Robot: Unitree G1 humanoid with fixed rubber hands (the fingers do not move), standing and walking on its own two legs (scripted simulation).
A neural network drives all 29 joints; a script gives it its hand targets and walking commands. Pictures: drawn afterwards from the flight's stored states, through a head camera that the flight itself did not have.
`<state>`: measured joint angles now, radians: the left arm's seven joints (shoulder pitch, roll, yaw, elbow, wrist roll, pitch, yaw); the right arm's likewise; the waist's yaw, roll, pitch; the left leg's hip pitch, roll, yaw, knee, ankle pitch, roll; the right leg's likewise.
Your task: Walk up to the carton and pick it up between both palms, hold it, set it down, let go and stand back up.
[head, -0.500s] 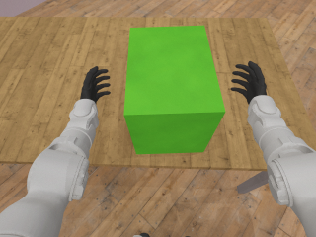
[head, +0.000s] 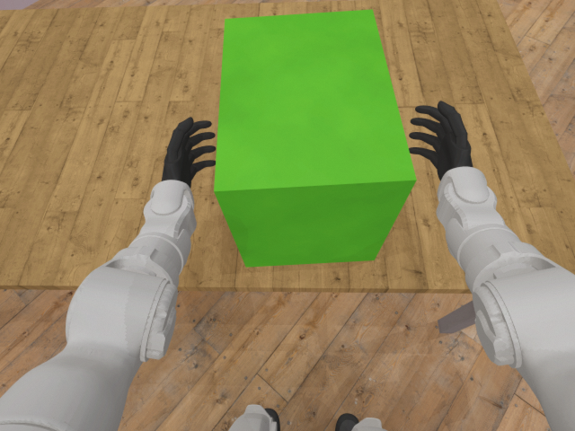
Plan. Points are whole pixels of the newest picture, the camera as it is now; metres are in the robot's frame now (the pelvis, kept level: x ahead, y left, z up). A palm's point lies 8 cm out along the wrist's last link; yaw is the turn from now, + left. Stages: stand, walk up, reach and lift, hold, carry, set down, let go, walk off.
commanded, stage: reach and lift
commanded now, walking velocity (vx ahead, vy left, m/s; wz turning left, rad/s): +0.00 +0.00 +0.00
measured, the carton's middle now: (304, 147) +0.54 +0.05 +0.00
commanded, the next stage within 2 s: none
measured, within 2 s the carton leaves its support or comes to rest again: neither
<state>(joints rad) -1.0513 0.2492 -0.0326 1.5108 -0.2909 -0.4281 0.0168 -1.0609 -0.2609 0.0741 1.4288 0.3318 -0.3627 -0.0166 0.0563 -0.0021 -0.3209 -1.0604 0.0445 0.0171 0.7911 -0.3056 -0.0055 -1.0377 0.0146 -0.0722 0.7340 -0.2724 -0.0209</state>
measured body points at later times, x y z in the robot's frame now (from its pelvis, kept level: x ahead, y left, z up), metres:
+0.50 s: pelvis +0.00 +0.00 +0.01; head +0.12 +0.02 +0.44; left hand +0.46 +0.20 +0.04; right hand +0.49 -0.12 +0.05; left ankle +0.01 +0.12 -0.69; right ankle +0.01 -0.11 -0.69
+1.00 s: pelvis +0.02 +0.00 +0.04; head +0.15 +0.02 +0.47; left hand +0.46 +0.19 +0.04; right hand +0.47 -0.12 +0.05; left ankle +0.01 +0.12 -0.69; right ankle +0.01 -0.11 -0.69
